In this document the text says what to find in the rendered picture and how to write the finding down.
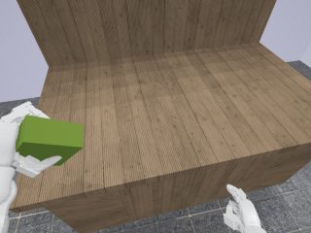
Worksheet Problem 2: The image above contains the robot left hand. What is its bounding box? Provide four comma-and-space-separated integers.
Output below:
0, 101, 62, 179

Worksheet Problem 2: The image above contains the robot right hand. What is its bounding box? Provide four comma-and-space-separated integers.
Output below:
223, 184, 261, 233

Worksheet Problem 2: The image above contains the robot left forearm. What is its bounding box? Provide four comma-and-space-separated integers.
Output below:
0, 165, 17, 233

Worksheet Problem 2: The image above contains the sponge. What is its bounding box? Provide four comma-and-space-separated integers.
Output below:
16, 115, 84, 166

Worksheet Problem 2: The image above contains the table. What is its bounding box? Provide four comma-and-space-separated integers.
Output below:
9, 0, 311, 233

